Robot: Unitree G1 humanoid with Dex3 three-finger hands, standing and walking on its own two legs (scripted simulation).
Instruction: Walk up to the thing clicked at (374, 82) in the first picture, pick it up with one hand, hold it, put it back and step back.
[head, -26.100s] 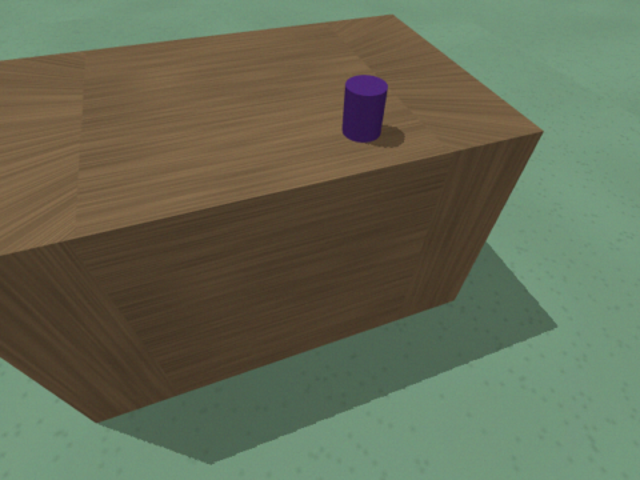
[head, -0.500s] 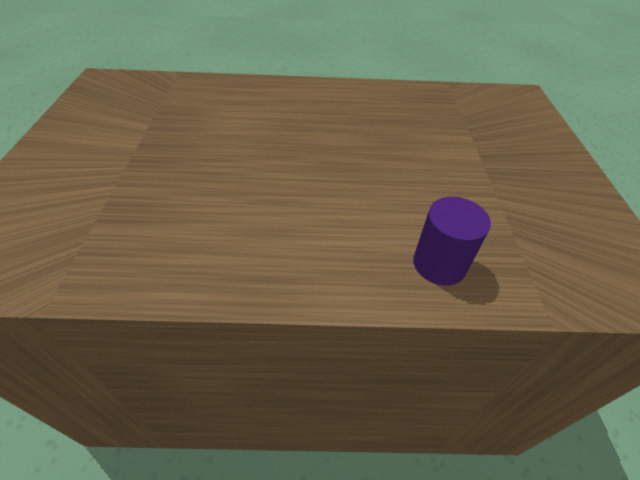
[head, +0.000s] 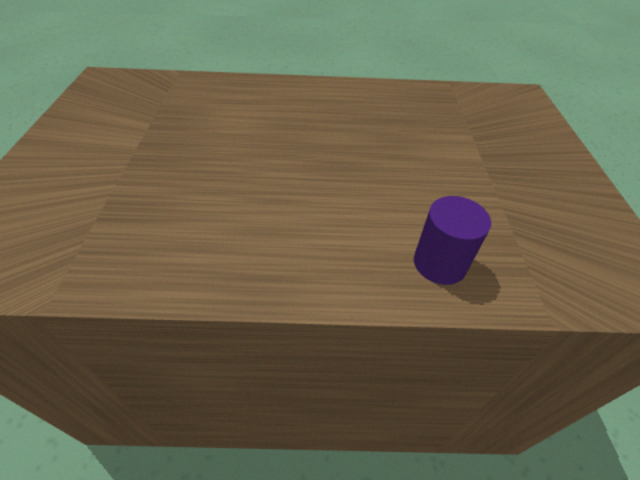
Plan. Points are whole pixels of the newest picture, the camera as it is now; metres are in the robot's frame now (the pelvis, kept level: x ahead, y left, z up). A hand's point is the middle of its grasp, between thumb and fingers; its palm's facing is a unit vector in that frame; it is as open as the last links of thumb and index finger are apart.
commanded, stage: stand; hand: right
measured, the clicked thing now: (449, 241) +0.45 -0.19 +0.02
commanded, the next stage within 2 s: none
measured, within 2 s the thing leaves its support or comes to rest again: neither
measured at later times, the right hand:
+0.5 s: hand out of the picture +0.07 -0.25 -0.16, palm faces -0.03 +0.94 -0.35, open 7.4 cm
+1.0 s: hand out of the picture +0.08 -0.25 -0.16, palm faces -0.03 +0.94 -0.35, open 7.4 cm
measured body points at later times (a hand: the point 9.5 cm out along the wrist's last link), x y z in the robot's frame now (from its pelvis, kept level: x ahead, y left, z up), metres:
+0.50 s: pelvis +0.00 +0.00 +0.00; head +0.01 +0.00 +0.45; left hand +0.07 +0.30 -0.13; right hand +0.07 -0.30 -0.13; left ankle +0.01 +0.13 -0.75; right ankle -0.02 -0.14 -0.75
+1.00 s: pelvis +0.00 +0.00 +0.00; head +0.01 +0.00 +0.45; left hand +0.07 +0.30 -0.13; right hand +0.08 -0.30 -0.13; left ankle +0.01 +0.13 -0.75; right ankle -0.02 -0.14 -0.75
